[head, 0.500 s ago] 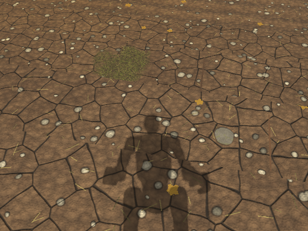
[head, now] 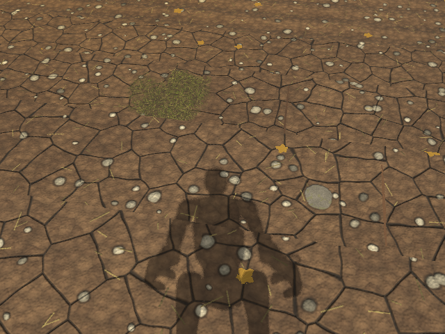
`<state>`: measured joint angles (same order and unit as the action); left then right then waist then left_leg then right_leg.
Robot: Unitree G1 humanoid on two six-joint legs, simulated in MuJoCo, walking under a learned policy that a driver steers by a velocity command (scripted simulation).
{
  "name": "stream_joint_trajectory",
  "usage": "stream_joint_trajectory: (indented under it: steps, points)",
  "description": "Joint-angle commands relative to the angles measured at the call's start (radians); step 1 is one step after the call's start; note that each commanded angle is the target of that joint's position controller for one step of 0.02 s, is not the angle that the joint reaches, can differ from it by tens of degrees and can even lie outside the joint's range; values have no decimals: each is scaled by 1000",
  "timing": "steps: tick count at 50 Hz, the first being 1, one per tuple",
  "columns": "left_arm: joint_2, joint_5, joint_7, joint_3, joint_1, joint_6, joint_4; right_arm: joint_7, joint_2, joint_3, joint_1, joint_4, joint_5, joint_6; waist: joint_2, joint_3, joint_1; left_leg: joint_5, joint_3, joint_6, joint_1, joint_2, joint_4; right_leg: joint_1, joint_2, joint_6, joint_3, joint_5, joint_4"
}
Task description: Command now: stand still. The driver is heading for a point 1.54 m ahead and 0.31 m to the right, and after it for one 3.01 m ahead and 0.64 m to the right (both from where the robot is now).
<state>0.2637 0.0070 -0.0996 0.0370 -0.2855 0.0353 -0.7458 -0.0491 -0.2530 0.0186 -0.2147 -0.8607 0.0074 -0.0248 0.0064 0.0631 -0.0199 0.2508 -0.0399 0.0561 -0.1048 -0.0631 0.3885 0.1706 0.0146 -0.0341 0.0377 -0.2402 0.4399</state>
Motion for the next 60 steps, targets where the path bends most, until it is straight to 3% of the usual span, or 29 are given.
stream_joint_trajectory:
  steps: [1, 33, 60]
  points:
    - [123, -1, 2, 33, -36, 6, 39, 2, -102, 23, -12, 28, 0, 6, -12, -31, 0, -96, -29, -11, -86, 31, -75, -91, -28, 26, -43, 246, -73]
    - [59, 2, 3, 14, -155, -51, -190, -6, -36, -2, -106, -168, 11, -34, -1, 18, 2, -151, -37, -17, -39, 48, -143, -104, -5, 24, -20, 227, -165]
    - [-10, 1, 7, -15, -200, -72, -348, -25, 29, -18, -237, -241, 14, -48, 3, 39, 12, -167, -28, -26, -44, 58, -160, -67, 2, 38, -4, 194, -189]
